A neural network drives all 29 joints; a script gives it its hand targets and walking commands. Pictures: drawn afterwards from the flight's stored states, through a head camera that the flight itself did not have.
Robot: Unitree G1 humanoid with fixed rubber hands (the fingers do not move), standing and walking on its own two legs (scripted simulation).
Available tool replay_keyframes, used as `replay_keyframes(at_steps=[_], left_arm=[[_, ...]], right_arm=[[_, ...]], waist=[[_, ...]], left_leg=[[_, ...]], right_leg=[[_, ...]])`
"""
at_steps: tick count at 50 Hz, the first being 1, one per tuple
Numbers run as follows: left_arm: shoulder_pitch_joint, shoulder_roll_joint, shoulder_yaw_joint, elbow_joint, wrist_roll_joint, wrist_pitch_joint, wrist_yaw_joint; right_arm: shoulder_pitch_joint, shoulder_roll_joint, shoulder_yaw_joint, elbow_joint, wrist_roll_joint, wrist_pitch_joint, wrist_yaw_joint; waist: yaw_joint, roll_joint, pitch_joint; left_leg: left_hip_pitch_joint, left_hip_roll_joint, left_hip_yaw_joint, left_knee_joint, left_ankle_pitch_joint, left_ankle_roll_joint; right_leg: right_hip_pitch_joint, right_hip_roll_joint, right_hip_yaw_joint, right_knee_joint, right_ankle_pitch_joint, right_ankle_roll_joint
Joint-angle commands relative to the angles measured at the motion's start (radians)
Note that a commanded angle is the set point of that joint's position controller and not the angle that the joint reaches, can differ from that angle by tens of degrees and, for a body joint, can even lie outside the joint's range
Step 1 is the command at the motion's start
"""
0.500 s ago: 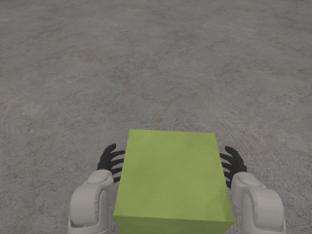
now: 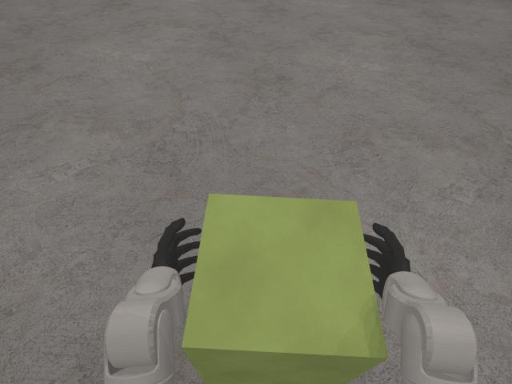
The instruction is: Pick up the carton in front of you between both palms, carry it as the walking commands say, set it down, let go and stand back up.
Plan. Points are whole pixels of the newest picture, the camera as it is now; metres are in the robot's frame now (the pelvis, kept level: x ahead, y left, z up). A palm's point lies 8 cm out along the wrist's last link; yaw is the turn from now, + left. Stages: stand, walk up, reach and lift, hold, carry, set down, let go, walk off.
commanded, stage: carry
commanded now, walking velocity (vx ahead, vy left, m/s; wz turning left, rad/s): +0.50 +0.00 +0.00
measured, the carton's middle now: (275, 299) +0.26 -0.01 +0.03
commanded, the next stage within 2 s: none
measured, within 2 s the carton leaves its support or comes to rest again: neither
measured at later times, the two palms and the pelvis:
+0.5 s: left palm (194, 159) +0.54 +0.15 +0.08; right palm (334, 158) +0.56 -0.15 +0.06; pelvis +0.30 -0.02 -0.01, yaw +4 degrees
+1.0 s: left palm (187, 127) +0.66 +0.18 +0.08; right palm (314, 128) +0.66 -0.12 +0.07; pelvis +0.41 +0.02 -0.02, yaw +2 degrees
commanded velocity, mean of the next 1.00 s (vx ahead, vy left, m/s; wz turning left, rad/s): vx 0.05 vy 0.00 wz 0.00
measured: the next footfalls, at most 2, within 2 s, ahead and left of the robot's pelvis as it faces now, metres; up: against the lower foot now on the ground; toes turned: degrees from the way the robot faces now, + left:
right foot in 0.26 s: +0.39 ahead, -0.12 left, +0.00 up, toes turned +3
left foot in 0.56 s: +0.40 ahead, +0.12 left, +0.00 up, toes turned -3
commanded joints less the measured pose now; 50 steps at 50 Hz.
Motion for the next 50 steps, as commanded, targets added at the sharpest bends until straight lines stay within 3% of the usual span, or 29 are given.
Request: replay_keyframes(at_steps=[1,4,5,6,7,9,10,11,12,13,14,15,16,17,18,20,22,24,26,27,29,30,31,34,39,43,45,48,50], left_arm=[[-0.330,-0.830,-0.640,-0.013,-0.302,0.004,-0.152],[-0.341,-0.818,-0.634,-0.021,-0.296,0.012,-0.153],[-0.340,-0.841,-0.641,-0.019,-0.305,0.011,-0.157],[-0.362,-0.830,-0.643,-0.029,-0.311,0.012,-0.158],[-0.365,-0.832,-0.649,-0.035,-0.317,0.012,-0.162],[-0.370,-0.848,-0.663,-0.033,-0.330,0.007,-0.168],[-0.344,-0.845,-0.649,-0.036,-0.337,0.005,-0.172],[-0.334,-0.845,-0.647,-0.028,-0.336,0.001,-0.177],[-0.335,-0.852,-0.652,-0.031,-0.335,-0.005,-0.181],[-0.362,-0.846,-0.660,-0.042,-0.328,-0.006,-0.183],[-0.342,-0.840,-0.653,-0.024,-0.337,-0.006,-0.189],[-0.313,-0.849,-0.642,-0.001,-0.336,-0.019,-0.196],[-0.314,-0.887,-0.660,-0.011,-0.360,-0.030,-0.202],[-0.318,-0.925,-0.656,-0.029,-0.366,-0.045,-0.210],[-0.342,-0.968,-0.666,-0.047,-0.376,-0.058,-0.215],[-0.337,-0.985,-0.663,-0.037,-0.363,-0.078,-0.220],[-0.307,-0.991,-0.680,-0.025,-0.357,-0.082,-0.222],[-0.258,-0.966,-0.683,-0.032,-0.352,-0.083,-0.229],[-0.248,-0.929,-0.673,-0.032,-0.330,-0.081,-0.223],[-0.265,-0.915,-0.660,-0.040,-0.330,-0.076,-0.225],[-0.310,-0.884,-0.661,-0.061,-0.333,-0.058,-0.213],[-0.331,-0.857,-0.659,-0.081,-0.334,-0.047,-0.209],[-0.348,-0.837,-0.660,-0.087,-0.333,-0.035,-0.203],[-0.316,-0.793,-0.636,-0.045,-0.317,-0.003,-0.186],[-0.343,-0.815,-0.631,-0.004,-0.325,0.014,-0.186],[-0.367,-0.854,-0.634,-0.002,-0.333,0.003,-0.188],[-0.354,-0.841,-0.643,0.007,-0.311,-0.001,-0.192],[-0.370,-0.867,-0.658,0.027,-0.329,-0.025,-0.209],[-0.397,-0.859,-0.661,0.037,-0.317,-0.044,-0.218]], right_arm=[[-0.373,0.762,0.664,-0.037,0.343,0.034,0.180],[-0.364,0.756,0.650,-0.018,0.331,0.040,0.181],[-0.390,0.772,0.660,-0.039,0.338,0.036,0.181],[-0.379,0.767,0.657,-0.017,0.328,0.038,0.182],[-0.371,0.779,0.645,-0.022,0.321,0.035,0.181],[-0.364,0.795,0.660,-0.022,0.316,0.029,0.178],[-0.367,0.792,0.659,-0.033,0.323,0.029,0.176],[-0.366,0.799,0.661,-0.042,0.318,0.025,0.175],[-0.372,0.797,0.656,-0.046,0.318,0.022,0.175],[-0.357,0.794,0.659,-0.031,0.303,0.018,0.179],[-0.359,0.787,0.665,-0.040,0.299,0.017,0.178],[-0.362,0.821,0.685,-0.073,0.310,0.014,0.181],[-0.341,0.828,0.685,-0.049,0.306,0.007,0.179],[-0.390,0.870,0.705,-0.088,0.307,-0.003,0.181],[-0.412,0.925,0.738,-0.084,0.325,-0.014,0.182],[-0.369,0.951,0.740,-0.061,0.322,-0.031,0.188],[-0.306,0.943,0.737,-0.056,0.297,-0.047,0.188],[-0.277,0.919,0.734,-0.061,0.282,-0.055,0.180],[-0.298,0.905,0.742,-0.081,0.286,-0.048,0.185],[-0.327,0.880,0.738,-0.098,0.297,-0.042,0.184],[-0.354,0.844,0.717,-0.113,0.308,-0.026,0.185],[-0.371,0.829,0.705,-0.092,0.300,-0.014,0.183],[-0.363,0.824,0.696,-0.066,0.309,-0.007,0.181],[-0.324,0.766,0.658,-0.016,0.289,0.023,0.171],[-0.357,0.800,0.647,0.013,0.306,0.036,0.166],[-0.384,0.835,0.674,0.006,0.320,0.030,0.175],[-0.389,0.827,0.680,0.012,0.309,0.025,0.177],[-0.400,0.856,0.684,0.023,0.312,0.001,0.187],[-0.406,0.836,0.687,0.045,0.290,-0.021,0.197]], waist=[[0.016,0.116,-0.056],[0.016,0.116,-0.011],[0.016,0.094,0.012],[0.018,0.124,0.038],[0.020,0.157,0.047],[0.014,0.149,0.044],[0.027,0.166,0.018],[0.026,0.169,-0.041],[0.047,0.146,-0.083],[0.053,0.098,-0.128],[0.061,-0.087,-0.234],[0.052,-0.255,-0.325],[0.056,-0.206,-0.358],[0.049,-0.195,-0.330],[0.043,-0.121,-0.305],[0.031,-0.095,-0.262],[0.035,-0.116,-0.252],[0.041,-0.119,-0.271],[0.029,-0.135,-0.248],[0.027,-0.137,-0.216],[0.042,-0.023,-0.162],[0.042,0.051,-0.128],[0.039,0.076,-0.107],[0.027,0.051,-0.148],[0.026,0.062,-0.186],[0.028,0.022,-0.183],[0.027,0.057,-0.197],[0.029,-0.010,-0.230],[0.029,0.009,-0.201]], left_leg=[[0.240,0.230,-0.210,-0.171,0.115,0.045],[0.260,0.237,-0.175,-0.159,0.211,0.054],[0.222,0.209,-0.124,-0.164,0.241,0.052],[0.241,0.197,-0.111,-0.159,0.274,0.046],[0.235,0.175,-0.075,-0.135,0.416,0.027],[0.258,0.183,-0.053,-0.082,0.671,0.008],[0.223,0.191,-0.023,-0.028,0.690,-0.012],[0.249,0.156,0.008,0.103,0.766,-0.024],[0.181,0.130,0.026,0.236,0.758,-0.051],[0.092,0.086,0.022,0.420,0.598,-0.084],[-0.122,0.043,-0.028,0.656,0.185,-0.114],[-0.277,-0.077,-0.106,0.916,-0.341,-0.129],[-0.304,-0.040,-0.210,1.017,-0.361,-0.107],[-0.314,0.000,-0.256,0.993,-0.327,-0.075],[-0.288,0.056,-0.269,0.876,-0.291,-0.063],[-0.193,0.058,-0.234,0.573,-0.245,-0.075],[-0.129,0.023,-0.191,0.394,-0.256,-0.091],[-0.115,0.019,-0.154,0.302,-0.162,-0.097],[-0.031,0.033,-0.114,0.146,0.073,-0.104],[0.006,0.042,-0.115,0.092,0.158,-0.103],[0.023,0.142,-0.182,0.118,0.276,-0.099],[0.003,0.158,-0.186,0.147,0.299,-0.083],[-0.019,0.162,-0.207,0.138,0.317,-0.083],[0.010,0.152,-0.192,0.191,0.558,-0.073],[0.024,0.142,-0.187,0.224,0.684,-0.071],[0.035,0.139,-0.182,0.235,0.661,-0.063],[0.050,0.129,-0.175,0.247,0.640,-0.062],[0.070,0.129,-0.173,0.250,0.628,-0.055],[0.049,0.122,-0.164,0.253,0.596,-0.061]], right_leg=[[-0.189,-0.014,-0.013,-0.099,0.108,0.019],[-0.195,-0.016,-0.030,-0.191,0.163,0.018],[-0.160,-0.010,-0.058,-0.245,0.196,0.019],[-0.151,0.009,-0.075,-0.303,0.193,0.002],[-0.099,0.013,-0.083,-0.334,0.209,-0.008],[0.011,0.060,-0.139,-0.388,0.242,-0.020],[0.129,0.062,-0.130,-0.387,0.268,-0.024],[0.232,0.115,-0.186,-0.409,0.251,-0.017],[0.404,0.131,-0.186,-0.472,0.305,-0.012],[0.552,0.078,-0.139,-0.547,0.401,-0.010],[0.787,-0.161,0.130,-0.432,0.715,-0.095],[0.894,-0.340,0.441,-0.525,0.823,-0.260],[0.815,-0.339,0.383,-0.566,0.760,-0.300],[0.754,-0.289,0.304,-0.568,0.766,-0.261],[0.686,-0.273,0.218,-0.587,0.733,-0.210],[0.583,-0.204,0.076,-0.611,0.669,-0.144],[0.546,-0.184,0.046,-0.635,0.608,-0.145],[0.555,-0.195,0.015,-0.607,0.598,-0.156],[0.477,-0.130,-0.064,-0.558,0.446,-0.106],[0.417,-0.111,-0.059,-0.542,0.291,-0.086],[0.322,-0.069,-0.061,-0.519,0.085,-0.028],[0.328,-0.067,-0.028,-0.526,0.089,-0.015],[0.345,-0.066,-0.014,-0.511,0.117,-0.010],[0.373,-0.072,-0.011,-0.424,0.300,0.012],[0.398,-0.060,-0.023,-0.392,0.376,0.018],[0.398,-0.058,-0.018,-0.396,0.375,0.021],[0.407,-0.057,-0.012,-0.401,0.383,0.022],[0.419,-0.058,-0.016,-0.399,0.406,0.023],[0.413,-0.065,-0.011,-0.396,0.435,0.020]])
